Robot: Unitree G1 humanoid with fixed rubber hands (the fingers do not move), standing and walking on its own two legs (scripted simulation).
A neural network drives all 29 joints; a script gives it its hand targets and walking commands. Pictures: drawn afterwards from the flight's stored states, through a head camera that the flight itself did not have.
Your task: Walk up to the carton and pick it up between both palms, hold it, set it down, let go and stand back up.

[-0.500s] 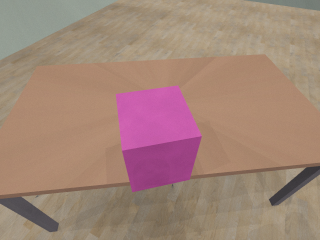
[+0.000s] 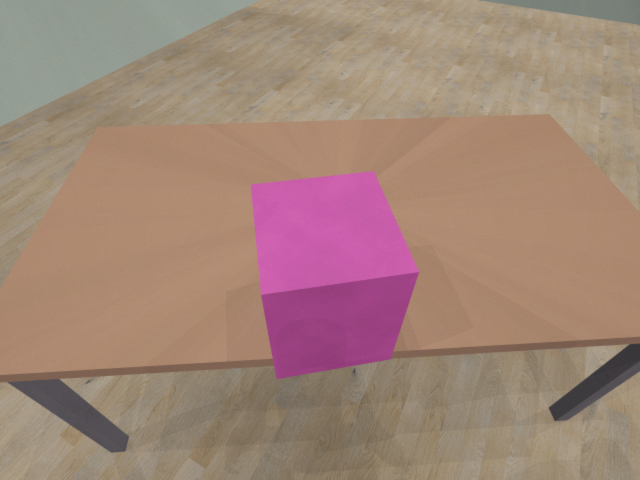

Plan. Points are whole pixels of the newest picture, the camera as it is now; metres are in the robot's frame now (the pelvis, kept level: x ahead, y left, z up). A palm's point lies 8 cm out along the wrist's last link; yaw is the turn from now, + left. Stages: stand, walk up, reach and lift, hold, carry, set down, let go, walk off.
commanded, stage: stand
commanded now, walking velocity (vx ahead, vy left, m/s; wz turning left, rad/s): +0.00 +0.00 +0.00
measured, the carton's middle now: (324, 276) +0.44 +0.00 -0.04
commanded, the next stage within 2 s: none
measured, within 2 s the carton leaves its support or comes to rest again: neither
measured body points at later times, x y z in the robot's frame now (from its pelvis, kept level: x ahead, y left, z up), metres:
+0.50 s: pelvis -0.01 +0.00 +0.00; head +0.00 +0.01 +0.45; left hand +0.01 +0.24 -0.15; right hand +0.01 -0.24 -0.15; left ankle -0.05 +0.13 -0.73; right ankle -0.02 -0.11 -0.73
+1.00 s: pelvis -0.03 -0.01 +0.00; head -0.02 +0.00 +0.45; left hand -0.01 +0.25 -0.15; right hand +0.01 -0.25 -0.14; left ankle -0.05 +0.13 -0.73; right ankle -0.02 -0.11 -0.73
